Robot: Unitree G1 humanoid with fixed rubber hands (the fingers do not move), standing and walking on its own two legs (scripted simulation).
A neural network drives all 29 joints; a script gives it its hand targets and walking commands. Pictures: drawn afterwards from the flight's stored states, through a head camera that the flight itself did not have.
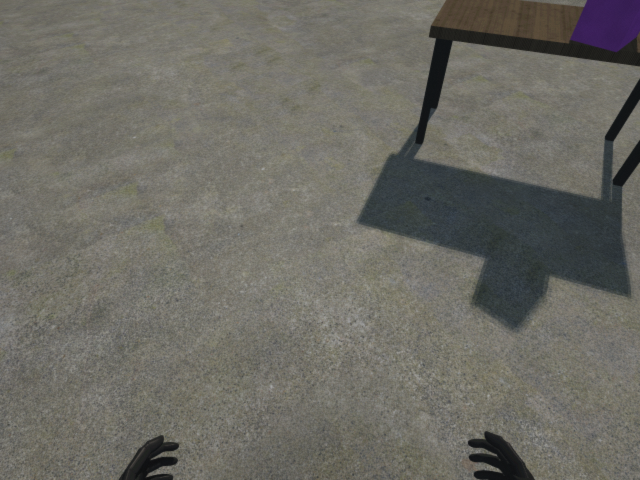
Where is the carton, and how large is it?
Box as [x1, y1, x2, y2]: [570, 0, 639, 51]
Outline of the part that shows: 570,39 617,51 634,38 639,31 639,0 587,0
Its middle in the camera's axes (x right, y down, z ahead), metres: +1.18 -0.94 +1.54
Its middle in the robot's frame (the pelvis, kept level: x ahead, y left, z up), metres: +1.77 -1.21 -0.01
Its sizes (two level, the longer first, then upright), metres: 0.234 0.182 0.255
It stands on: a table, 0.61 m high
